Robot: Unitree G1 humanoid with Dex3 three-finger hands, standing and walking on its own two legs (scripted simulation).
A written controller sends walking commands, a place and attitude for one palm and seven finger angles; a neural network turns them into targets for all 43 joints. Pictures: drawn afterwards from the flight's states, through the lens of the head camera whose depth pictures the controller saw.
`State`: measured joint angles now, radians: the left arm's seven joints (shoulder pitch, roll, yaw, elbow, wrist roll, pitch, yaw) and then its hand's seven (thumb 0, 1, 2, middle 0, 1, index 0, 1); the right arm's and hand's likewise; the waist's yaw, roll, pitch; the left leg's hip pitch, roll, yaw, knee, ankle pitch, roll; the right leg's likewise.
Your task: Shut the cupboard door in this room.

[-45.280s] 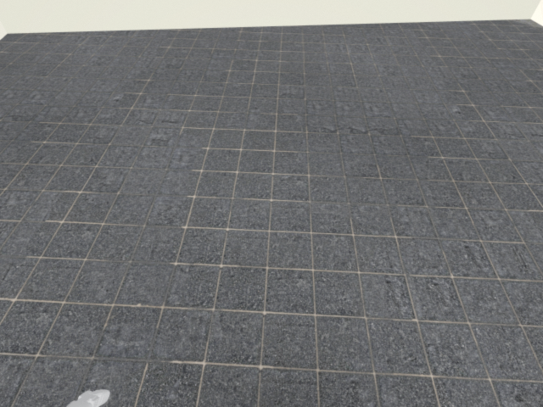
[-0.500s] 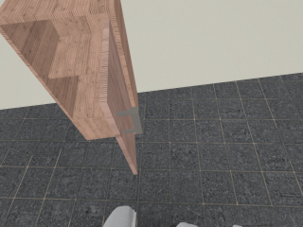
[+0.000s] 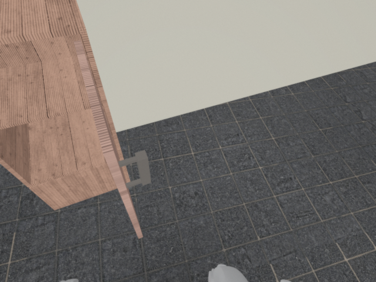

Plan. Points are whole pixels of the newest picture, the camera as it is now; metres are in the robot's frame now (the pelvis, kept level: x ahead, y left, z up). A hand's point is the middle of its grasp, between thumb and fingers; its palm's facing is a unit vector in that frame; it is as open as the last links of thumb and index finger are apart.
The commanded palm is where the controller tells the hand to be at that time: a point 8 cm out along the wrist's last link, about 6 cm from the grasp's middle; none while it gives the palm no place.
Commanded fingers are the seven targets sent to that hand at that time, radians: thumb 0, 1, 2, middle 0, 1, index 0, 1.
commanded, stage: walk around to get in front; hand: left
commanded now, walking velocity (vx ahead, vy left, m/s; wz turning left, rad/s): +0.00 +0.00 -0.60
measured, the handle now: (135, 171) +0.35 +0.17 -0.04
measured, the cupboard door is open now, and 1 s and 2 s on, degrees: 90 90 90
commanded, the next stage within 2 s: none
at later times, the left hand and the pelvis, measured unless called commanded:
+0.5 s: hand (147, 253) +0.20 +0.11 -0.16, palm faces -0.34 -0.91 -0.25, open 7.4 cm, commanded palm none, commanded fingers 0.00 0.90 0.90 -0.20 -0.30 -0.20 -0.30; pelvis +0.02 -0.03 -0.01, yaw -20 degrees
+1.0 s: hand (161, 234) +0.24 +0.09 -0.17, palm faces -0.60 -0.78 -0.19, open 7.4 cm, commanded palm none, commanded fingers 0.00 0.90 0.90 -0.20 -0.30 -0.20 -0.30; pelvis +0.06 -0.03 +0.00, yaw -39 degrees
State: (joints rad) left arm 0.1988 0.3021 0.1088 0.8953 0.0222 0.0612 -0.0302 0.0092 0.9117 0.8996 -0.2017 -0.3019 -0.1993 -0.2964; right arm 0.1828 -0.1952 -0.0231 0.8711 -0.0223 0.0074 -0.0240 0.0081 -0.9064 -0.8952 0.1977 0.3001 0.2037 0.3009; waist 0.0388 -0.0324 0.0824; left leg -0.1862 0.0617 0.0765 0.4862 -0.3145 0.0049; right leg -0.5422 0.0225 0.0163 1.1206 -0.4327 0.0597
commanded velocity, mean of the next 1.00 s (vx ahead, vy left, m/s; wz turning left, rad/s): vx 0.06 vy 0.00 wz -0.60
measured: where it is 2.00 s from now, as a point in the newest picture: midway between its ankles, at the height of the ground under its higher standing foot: (250, 268)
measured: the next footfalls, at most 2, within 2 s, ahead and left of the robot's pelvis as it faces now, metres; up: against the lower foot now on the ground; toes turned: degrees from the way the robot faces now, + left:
right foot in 0.26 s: +0.05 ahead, -0.15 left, +0.00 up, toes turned -17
left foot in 0.66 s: +0.13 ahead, +0.08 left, +0.00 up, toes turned -22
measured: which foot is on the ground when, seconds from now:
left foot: down 0.00-0.24, up 0.26-0.64, down 0.66-1.00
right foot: up 0.00-0.24, down 0.26-0.66, up 0.68-1.00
